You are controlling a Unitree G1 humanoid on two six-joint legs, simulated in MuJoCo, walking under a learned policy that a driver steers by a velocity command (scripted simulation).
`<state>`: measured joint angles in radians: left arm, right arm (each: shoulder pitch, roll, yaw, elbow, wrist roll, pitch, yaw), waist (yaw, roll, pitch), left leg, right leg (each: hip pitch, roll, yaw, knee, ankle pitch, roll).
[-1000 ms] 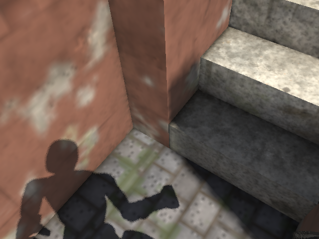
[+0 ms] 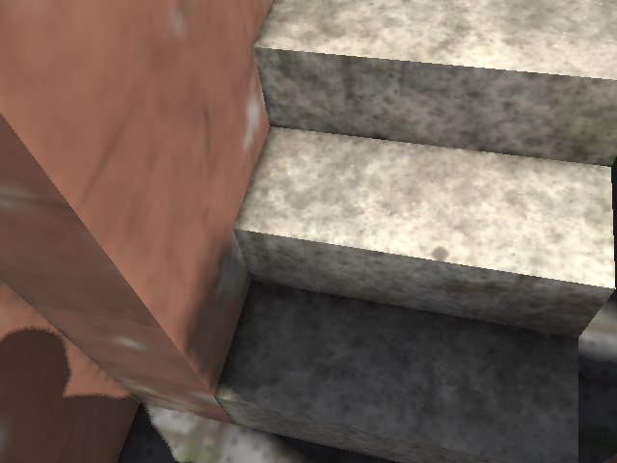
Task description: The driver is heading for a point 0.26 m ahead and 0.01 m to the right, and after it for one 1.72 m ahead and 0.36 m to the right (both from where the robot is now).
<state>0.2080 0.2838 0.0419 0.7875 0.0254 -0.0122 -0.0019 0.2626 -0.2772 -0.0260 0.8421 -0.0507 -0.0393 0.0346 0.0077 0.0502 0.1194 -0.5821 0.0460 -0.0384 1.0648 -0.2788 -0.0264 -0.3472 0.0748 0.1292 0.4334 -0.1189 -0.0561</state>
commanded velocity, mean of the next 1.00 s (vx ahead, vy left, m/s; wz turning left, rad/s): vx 0.15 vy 0.05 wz -0.51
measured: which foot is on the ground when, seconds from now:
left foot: up 0.00-0.22, down 0.24-0.58, up 0.60-1.00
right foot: down 0.00-0.22, up 0.24-0.56, down 0.58-1.00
